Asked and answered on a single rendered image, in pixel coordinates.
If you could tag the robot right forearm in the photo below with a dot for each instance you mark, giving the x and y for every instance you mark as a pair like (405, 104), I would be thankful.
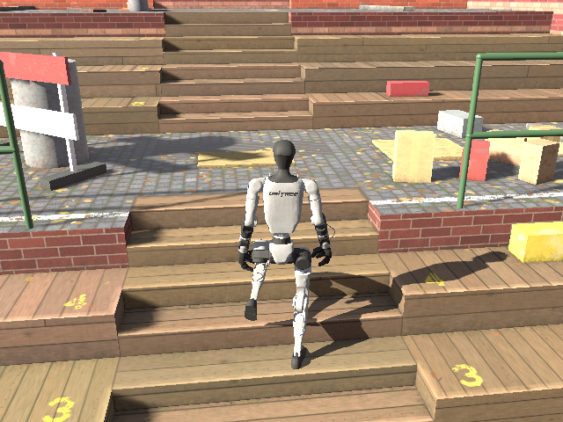
(323, 236)

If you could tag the robot left hand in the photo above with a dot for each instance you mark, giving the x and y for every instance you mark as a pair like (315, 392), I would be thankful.
(243, 257)

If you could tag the robot left forearm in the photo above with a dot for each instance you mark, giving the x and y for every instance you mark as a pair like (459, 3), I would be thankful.
(245, 237)

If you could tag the robot right thigh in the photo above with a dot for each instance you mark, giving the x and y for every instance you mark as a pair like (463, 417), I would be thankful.
(302, 263)

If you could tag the left robot shin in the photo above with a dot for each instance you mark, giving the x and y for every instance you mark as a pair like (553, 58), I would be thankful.
(258, 276)

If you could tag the robot right upper arm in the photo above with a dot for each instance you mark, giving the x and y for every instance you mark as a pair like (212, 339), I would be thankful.
(310, 186)

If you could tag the robot right hand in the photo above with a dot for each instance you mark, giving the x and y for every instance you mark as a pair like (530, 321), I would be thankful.
(322, 252)

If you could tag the robot left upper arm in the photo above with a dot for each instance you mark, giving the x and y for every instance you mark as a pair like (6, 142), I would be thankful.
(252, 200)

